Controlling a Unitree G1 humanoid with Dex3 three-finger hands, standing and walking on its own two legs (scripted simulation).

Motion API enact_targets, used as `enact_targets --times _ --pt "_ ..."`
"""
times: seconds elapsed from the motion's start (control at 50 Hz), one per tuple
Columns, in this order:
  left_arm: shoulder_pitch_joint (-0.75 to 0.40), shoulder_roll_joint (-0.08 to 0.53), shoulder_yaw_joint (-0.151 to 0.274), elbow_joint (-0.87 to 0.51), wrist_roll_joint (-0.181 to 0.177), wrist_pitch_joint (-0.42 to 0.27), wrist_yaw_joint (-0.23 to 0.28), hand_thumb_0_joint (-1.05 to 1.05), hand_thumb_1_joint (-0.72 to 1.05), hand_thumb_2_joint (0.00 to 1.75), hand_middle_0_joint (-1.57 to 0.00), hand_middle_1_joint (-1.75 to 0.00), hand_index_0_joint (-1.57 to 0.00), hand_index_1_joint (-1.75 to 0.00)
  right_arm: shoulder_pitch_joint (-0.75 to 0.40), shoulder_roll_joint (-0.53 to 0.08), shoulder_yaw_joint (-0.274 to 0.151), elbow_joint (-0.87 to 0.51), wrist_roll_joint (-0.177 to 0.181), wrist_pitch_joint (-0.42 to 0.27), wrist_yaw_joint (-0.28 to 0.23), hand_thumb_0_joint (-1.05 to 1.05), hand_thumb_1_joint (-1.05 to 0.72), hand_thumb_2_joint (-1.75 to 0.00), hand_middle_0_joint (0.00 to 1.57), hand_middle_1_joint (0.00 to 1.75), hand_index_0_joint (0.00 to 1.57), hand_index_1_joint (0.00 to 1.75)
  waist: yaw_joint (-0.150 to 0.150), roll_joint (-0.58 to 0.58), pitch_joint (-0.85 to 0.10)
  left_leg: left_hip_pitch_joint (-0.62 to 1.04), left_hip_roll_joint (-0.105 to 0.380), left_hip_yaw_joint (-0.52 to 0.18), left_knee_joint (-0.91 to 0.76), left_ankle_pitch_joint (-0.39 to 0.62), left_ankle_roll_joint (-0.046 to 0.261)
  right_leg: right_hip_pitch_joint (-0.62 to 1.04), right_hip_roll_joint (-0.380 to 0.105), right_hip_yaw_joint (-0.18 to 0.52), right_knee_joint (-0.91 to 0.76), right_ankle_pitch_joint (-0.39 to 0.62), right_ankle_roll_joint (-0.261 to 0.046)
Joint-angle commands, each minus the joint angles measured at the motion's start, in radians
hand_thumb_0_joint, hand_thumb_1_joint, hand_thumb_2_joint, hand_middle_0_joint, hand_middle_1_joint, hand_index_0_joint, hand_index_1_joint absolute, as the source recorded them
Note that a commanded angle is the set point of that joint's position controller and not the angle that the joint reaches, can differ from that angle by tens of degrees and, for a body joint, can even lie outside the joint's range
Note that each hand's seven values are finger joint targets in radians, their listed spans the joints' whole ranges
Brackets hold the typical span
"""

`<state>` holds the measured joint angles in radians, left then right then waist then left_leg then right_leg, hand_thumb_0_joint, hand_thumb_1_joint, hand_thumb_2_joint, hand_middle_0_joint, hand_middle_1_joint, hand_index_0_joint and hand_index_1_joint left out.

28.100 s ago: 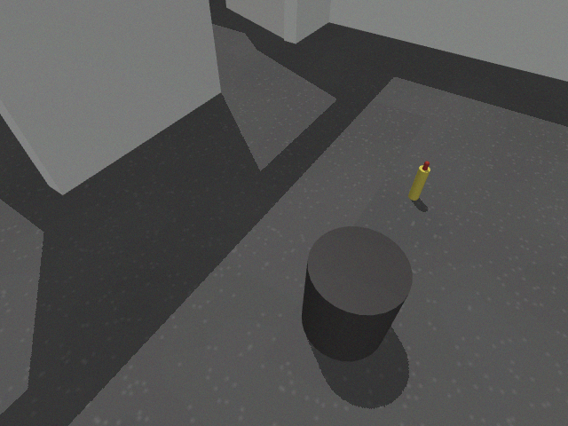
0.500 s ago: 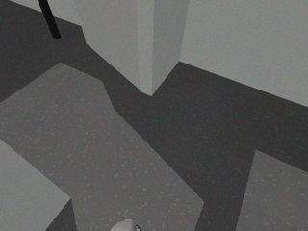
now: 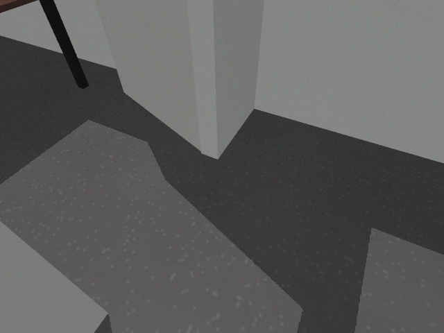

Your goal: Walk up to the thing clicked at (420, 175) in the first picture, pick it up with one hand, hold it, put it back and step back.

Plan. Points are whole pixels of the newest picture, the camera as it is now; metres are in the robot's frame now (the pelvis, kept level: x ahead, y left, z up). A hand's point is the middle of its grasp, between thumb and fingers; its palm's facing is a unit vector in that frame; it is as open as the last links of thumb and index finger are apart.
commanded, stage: walk up
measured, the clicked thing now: out of the picture -0.50 -0.72 -0.65
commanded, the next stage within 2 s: stand in 0.74 s
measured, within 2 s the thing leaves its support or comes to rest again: neither
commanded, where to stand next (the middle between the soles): +0.10 +0.01 m, yaw +0 degrees
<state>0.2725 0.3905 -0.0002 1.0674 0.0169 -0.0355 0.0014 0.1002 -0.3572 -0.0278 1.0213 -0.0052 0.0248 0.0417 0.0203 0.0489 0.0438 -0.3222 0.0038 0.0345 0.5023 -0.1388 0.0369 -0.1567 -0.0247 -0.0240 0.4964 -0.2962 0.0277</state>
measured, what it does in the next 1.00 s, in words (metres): stands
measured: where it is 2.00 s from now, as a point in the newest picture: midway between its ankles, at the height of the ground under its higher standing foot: outside the picture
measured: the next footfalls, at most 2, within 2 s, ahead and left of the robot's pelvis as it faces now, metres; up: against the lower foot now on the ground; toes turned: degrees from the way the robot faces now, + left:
none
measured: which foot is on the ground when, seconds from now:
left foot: down 0.00-1.00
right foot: down 0.00-1.00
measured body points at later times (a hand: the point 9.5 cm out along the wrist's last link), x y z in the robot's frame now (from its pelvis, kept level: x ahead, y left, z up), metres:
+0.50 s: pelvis +0.03 +0.00 +0.01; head +0.03 +0.00 +0.46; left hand +0.13 +0.30 -0.12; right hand +0.11 -0.31 -0.12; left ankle +0.09 +0.09 -0.73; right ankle -0.01 -0.14 -0.73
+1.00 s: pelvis +0.04 -0.01 +0.01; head +0.05 -0.01 +0.46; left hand +0.10 +0.29 -0.13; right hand +0.11 -0.31 -0.12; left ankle +0.09 +0.09 -0.73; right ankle -0.01 -0.14 -0.73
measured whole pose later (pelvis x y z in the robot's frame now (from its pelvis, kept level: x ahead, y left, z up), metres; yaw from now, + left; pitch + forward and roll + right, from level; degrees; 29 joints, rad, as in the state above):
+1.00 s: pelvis +0.04 -0.01 +0.01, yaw -1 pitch -1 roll +0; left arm 0.14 0.35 -0.01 1.14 0.01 -0.01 -0.01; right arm 0.06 -0.33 -0.02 1.17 0.00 0.00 0.02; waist -0.01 -0.02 0.05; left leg -0.20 0.00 0.06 0.33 -0.10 0.02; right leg -0.05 -0.03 0.00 0.32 -0.25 0.02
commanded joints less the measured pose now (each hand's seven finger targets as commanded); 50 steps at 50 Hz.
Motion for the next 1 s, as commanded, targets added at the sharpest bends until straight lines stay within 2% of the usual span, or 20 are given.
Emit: enact_targets --times 0.0,0.04,0.1,0.12,0.18,0.3,0.36,0.46,0.5,0.62,0.7,0.72,0.76,0.8,0.82,0.88,0.94,0.98 --pt "-0.089 0.211 0.044 -0.07 0.0 -0.034 0.013 0.0 0.9 0.9 -0.2 -0.3 -0.2 -0.3 -0.054 -0.219 -0.044 -0.046 -0.003 -0.038 -0.01 0.0 -0.9 -0.9 0.2 0.3 0.2 0.3 -0.033 -0.076 -0.014 0.125 0.102 -0.183 -0.156 -0.214 0.001 -0.123 -0.099 0.127 -0.189 -0.098 -0.074" --pt "-0.069 0.209 0.04 -0.062 -0.004 -0.033 0.014 0.0 0.9 0.9 -0.2 -0.3 -0.2 -0.3 -0.072 -0.217 -0.041 -0.04 -0.003 -0.04 -0.012 0.0 -0.9 -0.9 0.2 0.3 0.2 0.3 -0.022 -0.053 -0.044 0.146 0.108 -0.181 -0.163 -0.18 0.004 -0.092 -0.098 0.114 -0.184 -0.025 -0.07" --pt "-0.094 0.213 0.042 -0.058 -0.007 -0.029 0.016 0.0 0.9 0.9 -0.2 -0.3 -0.2 -0.3 -0.051 -0.214 -0.04 -0.018 -0.004 -0.043 -0.016 0.0 -0.9 -0.9 0.2 0.3 0.2 0.3 -0.027 -0.046 -0.062 0.146 0.11 -0.173 -0.172 -0.108 0.0 -0.042 -0.099 0.1 -0.165 0.065 -0.069" --pt "-0.084 0.21 0.039 -0.056 -0.009 -0.028 0.018 0.0 0.9 0.9 -0.2 -0.3 -0.2 -0.3 -0.059 -0.219 -0.04 -0.014 -0.004 -0.043 -0.017 0.0 -0.9 -0.9 0.2 0.3 0.2 0.3 -0.019 -0.027 -0.07 0.158 0.116 -0.175 -0.176 -0.087 0.003 -0.033 -0.096 0.092 -0.162 0.083 -0.067" --pt "-0.1 0.212 0.04 -0.046 -0.01 -0.025 0.021 0.0 0.9 0.9 -0.2 -0.3 -0.2 -0.3 -0.051 -0.207 -0.037 0.0 -0.003 -0.044 -0.019 0.0 -0.9 -0.9 0.2 0.3 0.2 0.3 -0.019 -0.037 -0.089 0.172 0.118 -0.158 -0.155 0.038 0.008 0.0 -0.1 0.09 -0.164 0.156 -0.063" --pt "-0.13 0.2 0.033 -0.026 -0.012 -0.017 0.023 0.0 0.9 0.9 -0.2 -0.3 -0.2 -0.3 -0.062 -0.21 -0.038 0.024 -0.004 -0.042 -0.025 0.0 -0.9 -0.9 0.2 0.3 0.2 0.3 -0.017 0.003 -0.069 0.178 0.129 -0.157 -0.178 0.068 0.006 0.001 -0.094 0.084 -0.174 0.148 -0.061" --pt "-0.149 0.203 0.034 -0.019 -0.008 -0.016 0.023 0.0 0.9 0.9 -0.2 -0.3 -0.2 -0.3 -0.06 -0.211 -0.038 0.031 -0.003 -0.041 -0.025 0.0 -0.9 -0.9 0.2 0.3 0.2 0.3 -0.023 -0.014 -0.085 0.19 0.127 -0.145 -0.173 0.079 0.007 0.021 -0.1 0.087 -0.187 0.173 -0.059" --pt "-0.184 0.2 0.034 -0.012 -0.009 -0.016 0.024 0.0 0.9 0.9 -0.2 -0.3 -0.2 -0.3 -0.063 -0.203 -0.036 0.046 -0.002 -0.039 -0.027 0.0 -0.9 -0.9 0.2 0.3 0.2 0.3 -0.028 -0.03 -0.092 0.224 0.121 -0.122 -0.156 0.153 0.0 0.019 -0.106 0.095 -0.204 0.215 -0.052" --pt "-0.187 0.205 0.034 -0.009 -0.007 -0.014 0.024 0.0 0.9 0.9 -0.2 -0.3 -0.2 -0.3 -0.075 -0.209 -0.039 0.043 -0.004 -0.038 -0.027 0.0 -0.9 -0.9 0.2 0.3 0.2 0.3 -0.027 -0.039 -0.098 0.239 0.117 -0.113 -0.153 0.144 -0.001 0.013 -0.109 0.096 -0.205 0.22 -0.052" --pt "-0.201 0.197 0.033 -0.006 -0.002 -0.009 0.02 0.0 0.9 0.9 -0.2 -0.3 -0.2 -0.3 -0.087 -0.217 -0.041 0.046 -0.008 -0.035 -0.027 0.0 -0.9 -0.9 0.2 0.3 0.2 0.3 -0.031 -0.033 -0.067 0.219 0.122 -0.13 -0.204 -0.011 -0.002 -0.01 -0.098 0.092 -0.215 0.124 -0.053" --pt "-0.202 0.194 0.034 0.001 0.0 -0.01 0.018 0.0 0.9 0.9 -0.2 -0.3 -0.2 -0.3 -0.085 -0.211 -0.04 0.047 -0.006 -0.036 -0.027 0.0 -0.9 -0.9 0.2 0.3 0.2 0.3 -0.033 -0.044 -0.07 0.217 0.12 -0.129 -0.203 0.017 -0.004 0.003 -0.095 0.089 -0.223 0.135 -0.049" --pt "-0.196 0.167 0.029 0.01 -0.009 -0.002 0.014 0.0 0.9 0.9 -0.2 -0.3 -0.2 -0.3 -0.094 -0.188 -0.029 0.056 0.003 -0.042 -0.03 0.0 -0.9 -0.9 0.2 0.3 0.2 0.3 -0.038 -0.106 -0.061 0.216 0.136 -0.146 -0.227 -0.001 -0.009 -0.016 -0.103 0.092 -0.241 0.078 -0.044" --pt "-0.196 0.165 0.028 0.007 -0.009 0.002 0.01 0.0 0.9 0.9 -0.2 -0.3 -0.2 -0.3 -0.097 -0.206 -0.032 0.061 0.002 -0.047 -0.033 0.0 -0.9 -0.9 0.2 0.3 0.2 0.3 -0.04 -0.086 -0.05 0.231 0.134 -0.144 -0.233 -0.009 -0.015 -0.039 -0.1 0.098 -0.248 0.052 -0.045" --pt "-0.198 0.169 0.03 0.006 -0.009 0.002 0.009 0.0 0.9 0.9 -0.2 -0.3 -0.2 -0.3 -0.094 -0.203 -0.03 0.07 0.0 -0.052 -0.035 0.0 -0.9 -0.9 0.2 0.3 0.2 0.3 -0.039 -0.068 -0.057 0.228 0.132 -0.139 -0.229 0.038 -0.018 -0.015 -0.106 0.097 -0.244 0.089 -0.046" --pt "-0.178 0.168 0.031 0.008 -0.008 0.001 0.009 0.0 0.9 0.9 -0.2 -0.3 -0.2 -0.3 -0.096 -0.211 -0.033 0.072 0.0 -0.054 -0.036 0.0 -0.9 -0.9 0.2 0.3 0.2 0.3 -0.032 -0.046 -0.09 0.261 0.135 -0.132 -0.213 0.072 -0.014 0.001 -0.11 0.102 -0.245 0.121 -0.045" --pt "-0.177 0.178 0.036 0.012 -0.007 0.002 0.008 0.0 0.9 0.9 -0.2 -0.3 -0.2 -0.3 -0.102 -0.201 -0.028 0.076 0.001 -0.056 -0.039 0.0 -0.9 -0.9 0.2 0.3 0.2 0.3 -0.035 -0.033 -0.081 0.256 0.131 -0.131 -0.225 0.051 -0.021 0.001 -0.106 0.1 -0.246 0.121 -0.045" --pt "-0.183 0.182 0.038 0.008 -0.009 0.001 0.01 0.0 0.9 0.9 -0.2 -0.3 -0.2 -0.3 -0.094 -0.191 -0.024 0.084 0.001 -0.057 -0.04 0.0 -0.9 -0.9 0.2 0.3 0.2 0.3 -0.036 -0.046 -0.098 0.263 0.134 -0.121 -0.204 0.143 -0.017 0.024 -0.115 0.106 -0.248 0.175 -0.045" --pt "-0.171 0.173 0.035 0.01 -0.007 0.002 0.01 0.0 0.9 0.9 -0.2 -0.3 -0.2 -0.3 -0.096 -0.192 -0.022 0.086 0.001 -0.058 -0.042 0.0 -0.9 -0.9 0.2 0.3 0.2 0.3 -0.035 -0.042 -0.088 0.257 0.133 -0.118 -0.199 0.164 -0.019 0.02 -0.113 0.1 -0.248 0.19 -0.04"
